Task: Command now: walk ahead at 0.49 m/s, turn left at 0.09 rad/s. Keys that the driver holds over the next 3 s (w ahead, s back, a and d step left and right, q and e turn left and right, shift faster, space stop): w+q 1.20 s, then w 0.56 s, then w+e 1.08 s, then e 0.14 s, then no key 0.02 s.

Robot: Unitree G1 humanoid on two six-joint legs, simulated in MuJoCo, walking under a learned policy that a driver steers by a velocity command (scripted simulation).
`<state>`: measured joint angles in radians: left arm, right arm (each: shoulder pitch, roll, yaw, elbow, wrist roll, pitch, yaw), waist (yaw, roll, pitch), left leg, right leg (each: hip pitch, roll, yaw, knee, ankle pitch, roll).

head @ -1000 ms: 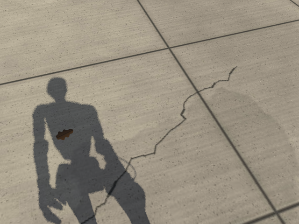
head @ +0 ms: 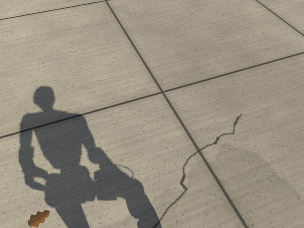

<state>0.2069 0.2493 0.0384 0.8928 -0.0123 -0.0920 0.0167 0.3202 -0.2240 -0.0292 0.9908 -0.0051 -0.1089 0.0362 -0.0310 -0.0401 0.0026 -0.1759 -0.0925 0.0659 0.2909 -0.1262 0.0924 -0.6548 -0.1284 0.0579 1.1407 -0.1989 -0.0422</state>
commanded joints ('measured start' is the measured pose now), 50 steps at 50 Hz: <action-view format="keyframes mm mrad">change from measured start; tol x32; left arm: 1 20 49 15 -51 17 1 9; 50 11 133 55 -143 22 -22 -6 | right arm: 1 -30 -128 -19 -54 4 -16 -20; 50 -99 -161 -78 -335 17 28 -13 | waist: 1 43 73 60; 13 73 128 -17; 16 129 -301 -364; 36 105 -15 100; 43 -21 322 -367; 50 64 64 -68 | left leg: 1 -110 275 -232 -207 58 174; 12 71 304 -326 3 5 93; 17 -641 102 -236 1029 -376 -29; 36 -569 193 -37 402 68 -19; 41 61 14 57 274 -16 104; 43 584 437 -882 61 -188 373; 50 -5 256 -394 -65 210 208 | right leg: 1 -26 -38 1 -148 153 31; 13 369 94 -29 -710 90 18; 16 1047 -331 695 -830 -113 -218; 22 525 -133 81 -969 156 -110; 36 727 -185 -225 -949 328 -92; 40 720 -159 -301 -592 887 -47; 41 591 -115 -317 -351 814 -10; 43 -66 155 -89 271 -418 69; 50 32 -11 12 -17 -65 60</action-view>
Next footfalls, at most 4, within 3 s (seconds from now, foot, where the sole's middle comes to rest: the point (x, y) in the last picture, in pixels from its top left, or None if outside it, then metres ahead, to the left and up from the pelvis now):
0.28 right None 0.33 -0.16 -0.78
0.82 left None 0.52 0.18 -0.78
1.34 right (114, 160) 0.87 0.19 -0.78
1.86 left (42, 159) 0.88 0.56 -0.78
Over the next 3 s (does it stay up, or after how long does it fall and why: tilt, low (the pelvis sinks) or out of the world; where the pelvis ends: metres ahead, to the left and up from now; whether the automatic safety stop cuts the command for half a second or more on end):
stays up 1.36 0.67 -0.02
